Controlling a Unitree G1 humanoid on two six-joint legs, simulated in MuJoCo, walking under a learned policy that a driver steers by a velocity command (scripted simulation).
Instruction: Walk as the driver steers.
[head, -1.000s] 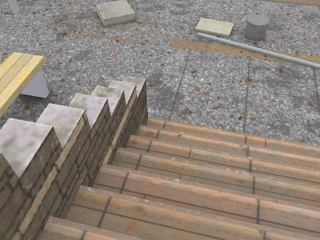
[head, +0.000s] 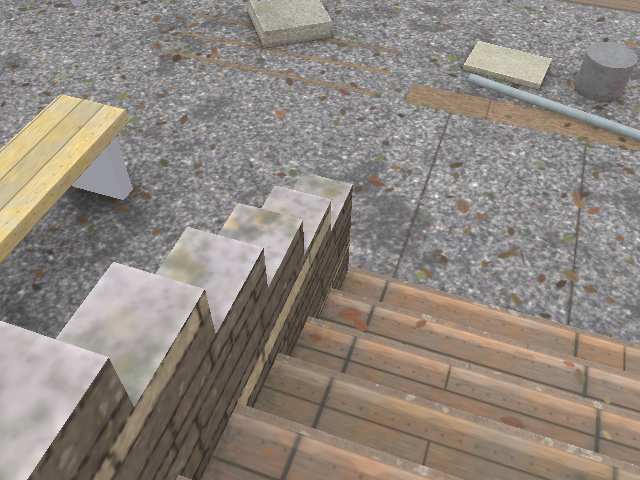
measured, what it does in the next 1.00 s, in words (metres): goes down, turning right: left foot 0.17 m lower, then right foot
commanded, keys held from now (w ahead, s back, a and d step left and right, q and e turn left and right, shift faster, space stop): w+e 0.20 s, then e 0.50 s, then no key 0.30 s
